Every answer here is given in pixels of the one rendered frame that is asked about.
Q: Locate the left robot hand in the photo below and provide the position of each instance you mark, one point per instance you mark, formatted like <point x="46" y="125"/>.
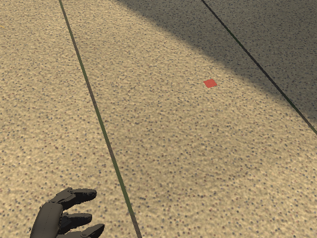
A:
<point x="51" y="222"/>

